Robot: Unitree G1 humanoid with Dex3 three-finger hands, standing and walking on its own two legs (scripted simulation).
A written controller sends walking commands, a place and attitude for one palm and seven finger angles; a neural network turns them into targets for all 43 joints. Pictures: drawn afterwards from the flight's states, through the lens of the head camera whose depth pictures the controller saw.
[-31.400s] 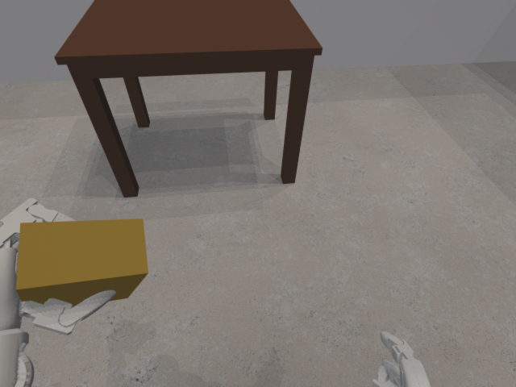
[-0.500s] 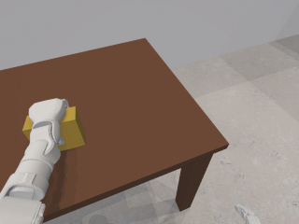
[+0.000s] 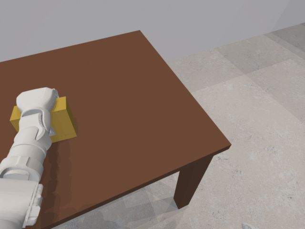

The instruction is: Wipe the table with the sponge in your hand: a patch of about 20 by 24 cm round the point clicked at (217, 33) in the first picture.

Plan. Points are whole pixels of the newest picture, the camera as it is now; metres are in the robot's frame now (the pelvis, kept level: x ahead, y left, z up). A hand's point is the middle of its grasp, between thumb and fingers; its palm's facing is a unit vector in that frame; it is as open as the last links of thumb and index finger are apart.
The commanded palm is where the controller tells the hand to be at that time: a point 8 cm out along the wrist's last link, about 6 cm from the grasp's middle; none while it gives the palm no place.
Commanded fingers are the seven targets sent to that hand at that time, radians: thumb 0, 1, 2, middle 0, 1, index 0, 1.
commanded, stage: slide across to the middle lane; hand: left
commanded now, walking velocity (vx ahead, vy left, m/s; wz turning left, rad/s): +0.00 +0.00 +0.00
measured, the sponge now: (49, 126) +0.38 +0.33 +0.03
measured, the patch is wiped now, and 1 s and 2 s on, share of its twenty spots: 0.50 0.55 0.85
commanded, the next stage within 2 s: wipe back along the middle lane in 0.62 s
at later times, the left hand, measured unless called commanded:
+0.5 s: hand (63, 108) +0.42 +0.28 +0.08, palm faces -0.05 -0.01 -1.00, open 10.0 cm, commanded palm +0.40 +0.26 +0.12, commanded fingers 0.00 0.10 1.30 -1.20 -1.60 -1.20 -1.60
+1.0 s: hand (74, 108) +0.42 +0.25 +0.07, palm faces -0.05 -0.02 -1.00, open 10.0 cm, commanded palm +0.38 +0.24 +0.11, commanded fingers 0.00 0.10 1.30 -1.20 -1.60 -1.20 -1.60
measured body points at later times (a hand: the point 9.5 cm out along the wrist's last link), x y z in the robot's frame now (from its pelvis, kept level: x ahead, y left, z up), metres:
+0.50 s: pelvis +0.01 +0.01 +0.00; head +0.04 -0.01 +0.45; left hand +0.42 +0.28 +0.13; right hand +0.16 -0.23 -0.12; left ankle +0.03 +0.11 -0.73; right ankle -0.02 -0.11 -0.73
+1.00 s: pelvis +0.03 +0.00 +0.01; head +0.05 -0.03 +0.45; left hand +0.42 +0.25 +0.13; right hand +0.16 -0.26 -0.13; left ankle +0.03 +0.11 -0.73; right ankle -0.02 -0.11 -0.73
